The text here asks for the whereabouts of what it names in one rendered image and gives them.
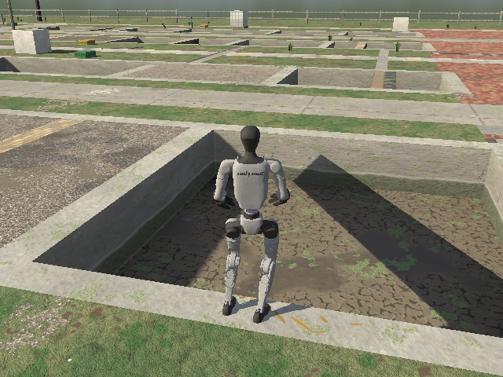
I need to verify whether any robot right hand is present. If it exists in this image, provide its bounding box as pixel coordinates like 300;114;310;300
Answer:
268;193;287;206

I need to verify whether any robot foot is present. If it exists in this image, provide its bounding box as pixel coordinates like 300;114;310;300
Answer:
222;296;236;316
253;303;270;324

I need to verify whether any left robot forearm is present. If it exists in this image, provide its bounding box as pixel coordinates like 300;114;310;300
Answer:
213;191;225;204

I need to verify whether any robot left upper arm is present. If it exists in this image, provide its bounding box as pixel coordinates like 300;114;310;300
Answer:
214;159;234;201

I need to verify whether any left robot foot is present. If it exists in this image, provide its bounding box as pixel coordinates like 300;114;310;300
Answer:
222;296;236;316

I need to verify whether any right robot foot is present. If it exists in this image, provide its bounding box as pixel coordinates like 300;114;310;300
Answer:
253;303;270;324

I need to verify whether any robot right upper arm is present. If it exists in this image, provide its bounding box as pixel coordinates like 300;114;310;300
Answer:
267;159;289;200

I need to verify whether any robot left hand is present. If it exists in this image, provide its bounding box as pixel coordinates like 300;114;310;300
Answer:
216;196;235;210

